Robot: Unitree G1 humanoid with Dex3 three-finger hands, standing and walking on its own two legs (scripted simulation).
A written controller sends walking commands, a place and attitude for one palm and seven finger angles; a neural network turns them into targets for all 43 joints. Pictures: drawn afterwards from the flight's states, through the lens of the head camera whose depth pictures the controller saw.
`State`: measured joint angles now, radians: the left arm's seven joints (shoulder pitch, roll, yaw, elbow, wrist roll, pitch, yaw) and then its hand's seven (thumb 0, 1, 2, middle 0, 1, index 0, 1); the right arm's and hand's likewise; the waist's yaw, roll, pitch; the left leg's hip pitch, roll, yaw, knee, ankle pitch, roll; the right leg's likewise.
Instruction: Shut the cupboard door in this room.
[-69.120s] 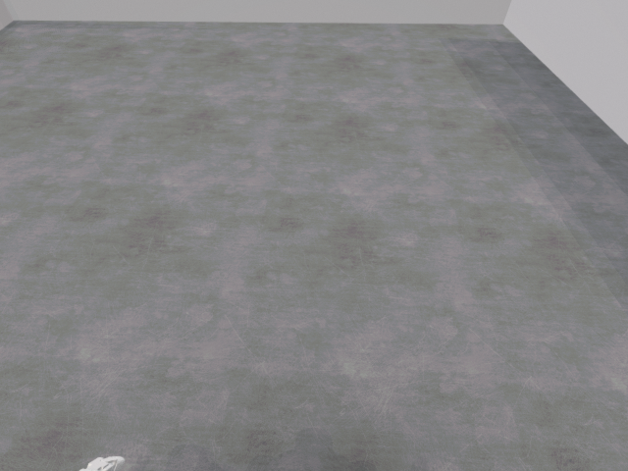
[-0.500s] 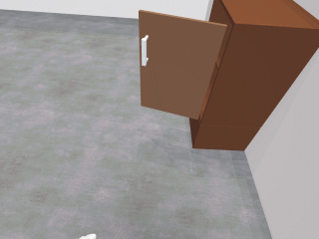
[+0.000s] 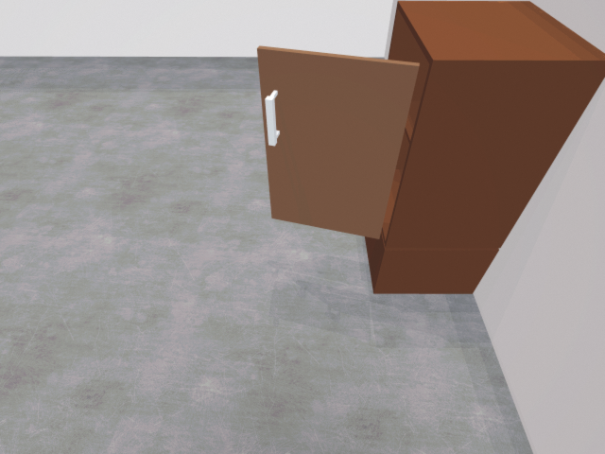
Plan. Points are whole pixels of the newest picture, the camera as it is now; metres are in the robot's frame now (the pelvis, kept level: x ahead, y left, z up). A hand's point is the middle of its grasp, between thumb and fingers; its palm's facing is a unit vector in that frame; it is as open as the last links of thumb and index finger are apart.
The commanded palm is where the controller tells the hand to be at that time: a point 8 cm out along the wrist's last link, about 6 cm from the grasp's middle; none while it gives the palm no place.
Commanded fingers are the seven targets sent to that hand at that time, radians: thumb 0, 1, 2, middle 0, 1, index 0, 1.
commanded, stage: let the arm hang, fingers relaxed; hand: left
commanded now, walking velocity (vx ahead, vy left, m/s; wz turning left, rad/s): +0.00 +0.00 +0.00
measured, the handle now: (273, 118) +0.93 +0.13 -0.04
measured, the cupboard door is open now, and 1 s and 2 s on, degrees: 75 75 75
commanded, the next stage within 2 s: look to check the result in 0.30 s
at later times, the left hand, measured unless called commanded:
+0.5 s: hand out of the picture -0.04 +0.16 -0.18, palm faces +0.04 -0.99 -0.15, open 7.3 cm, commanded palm none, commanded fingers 0.00 0.90 0.90 -0.20 -0.30 -0.20 -0.30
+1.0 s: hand out of the picture -0.01 +0.17 -0.18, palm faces +0.01 -0.99 -0.16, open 7.3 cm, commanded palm none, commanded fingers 0.00 0.90 0.90 -0.20 -0.30 -0.20 -0.30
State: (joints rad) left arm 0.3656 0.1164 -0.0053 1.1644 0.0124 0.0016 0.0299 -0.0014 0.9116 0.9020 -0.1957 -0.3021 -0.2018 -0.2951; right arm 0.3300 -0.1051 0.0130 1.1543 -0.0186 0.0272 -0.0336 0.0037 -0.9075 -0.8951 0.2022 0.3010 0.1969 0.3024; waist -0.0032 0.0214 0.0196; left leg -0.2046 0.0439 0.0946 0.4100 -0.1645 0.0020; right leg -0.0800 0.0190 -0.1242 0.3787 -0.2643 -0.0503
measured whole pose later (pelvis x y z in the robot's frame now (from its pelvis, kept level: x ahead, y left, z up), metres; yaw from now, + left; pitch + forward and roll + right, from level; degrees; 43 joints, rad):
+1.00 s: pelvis +0.02 +0.02 +0.00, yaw -1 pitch -1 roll +0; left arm 0.33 0.11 0.00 1.15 0.02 -0.01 0.04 0.00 0.91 0.90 -0.20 -0.30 -0.20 -0.30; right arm 0.30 -0.12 0.01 1.15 -0.02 0.01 -0.04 0.00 -0.91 -0.90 0.20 0.30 0.20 0.30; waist 0.00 0.00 0.03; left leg -0.19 0.02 0.13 0.39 -0.18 0.02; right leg -0.08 -0.01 -0.09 0.38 -0.28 -0.02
